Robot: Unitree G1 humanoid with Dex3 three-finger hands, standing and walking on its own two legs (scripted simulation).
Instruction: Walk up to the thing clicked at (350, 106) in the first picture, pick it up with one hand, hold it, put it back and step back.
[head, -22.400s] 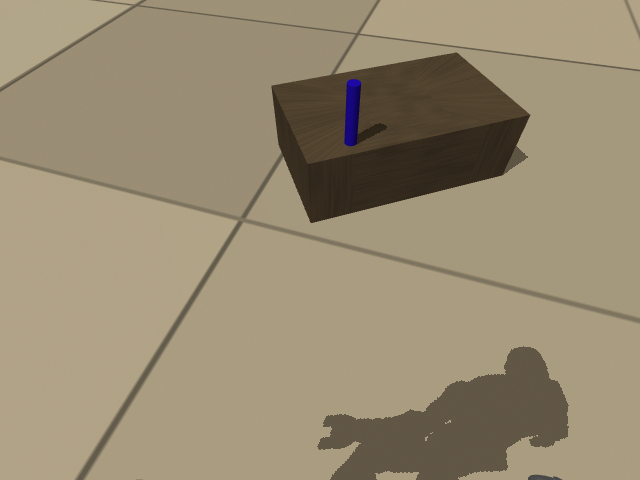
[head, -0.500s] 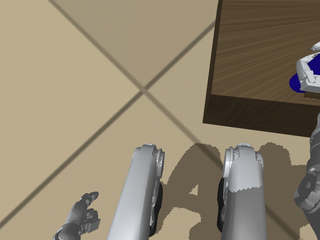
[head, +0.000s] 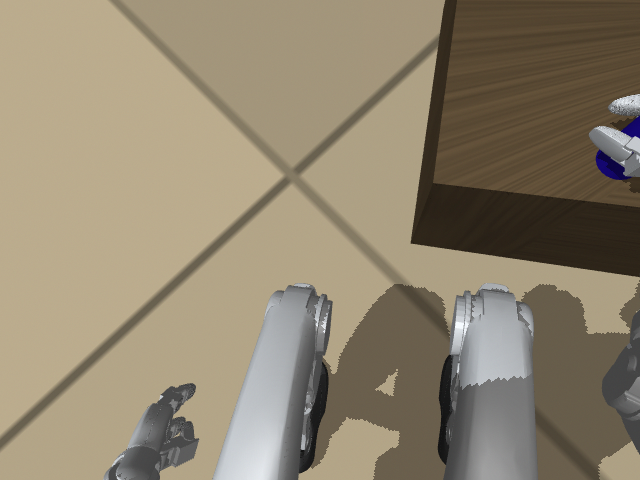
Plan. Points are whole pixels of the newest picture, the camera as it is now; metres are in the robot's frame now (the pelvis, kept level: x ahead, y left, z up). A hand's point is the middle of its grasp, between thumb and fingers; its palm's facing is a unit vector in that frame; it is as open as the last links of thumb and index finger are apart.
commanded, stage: open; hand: right
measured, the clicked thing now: out of the picture +0.47 -0.32 +0.05
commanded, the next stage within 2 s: withdraw in 0.24 s
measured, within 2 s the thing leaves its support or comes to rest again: neither
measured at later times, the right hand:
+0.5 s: hand out of the picture +0.47 -0.31 +0.01, palm faces +0.29 +0.96 -0.01, open 13.4 cm
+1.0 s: hand out of the picture +0.45 -0.40 +0.12, palm faces +0.36 +0.93 -0.12, open 15.9 cm
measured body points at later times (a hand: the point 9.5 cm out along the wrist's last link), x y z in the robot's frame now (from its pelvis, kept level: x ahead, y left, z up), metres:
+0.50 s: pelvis +0.00 +0.00 +0.00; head +0.21 -0.05 +0.40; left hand +0.14 +0.26 -0.12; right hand +0.45 -0.36 +0.01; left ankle +0.08 +0.12 -0.36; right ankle +0.10 -0.17 -0.36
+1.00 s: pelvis +0.01 -0.01 +0.07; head +0.19 -0.06 +0.48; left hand +0.15 +0.26 -0.04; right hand +0.42 -0.45 +0.13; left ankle +0.08 +0.12 -0.36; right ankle +0.10 -0.17 -0.36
